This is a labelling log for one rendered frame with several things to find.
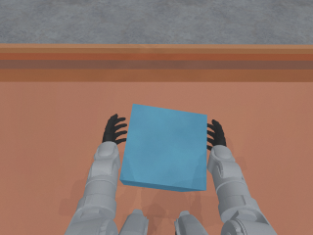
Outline left robot forearm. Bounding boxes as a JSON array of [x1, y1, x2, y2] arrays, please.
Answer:
[[64, 141, 121, 235]]

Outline right robot forearm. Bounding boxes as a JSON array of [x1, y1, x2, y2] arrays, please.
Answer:
[[206, 145, 273, 228]]

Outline left robot shin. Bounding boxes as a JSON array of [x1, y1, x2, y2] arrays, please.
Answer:
[[126, 209, 143, 218]]

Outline carton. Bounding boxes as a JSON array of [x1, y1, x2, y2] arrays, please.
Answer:
[[119, 104, 207, 192]]

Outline robot left hand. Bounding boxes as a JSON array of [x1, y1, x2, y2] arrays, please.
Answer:
[[102, 114, 127, 145]]

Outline robot right upper arm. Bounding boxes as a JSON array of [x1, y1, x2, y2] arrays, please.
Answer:
[[220, 218, 277, 235]]

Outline robot right hand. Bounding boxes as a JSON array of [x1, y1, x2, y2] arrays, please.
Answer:
[[206, 119, 227, 151]]

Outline robot left thigh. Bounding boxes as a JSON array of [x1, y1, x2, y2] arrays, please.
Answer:
[[118, 213, 149, 235]]

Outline robot left upper arm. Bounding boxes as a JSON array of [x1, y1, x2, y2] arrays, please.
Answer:
[[65, 216, 118, 235]]

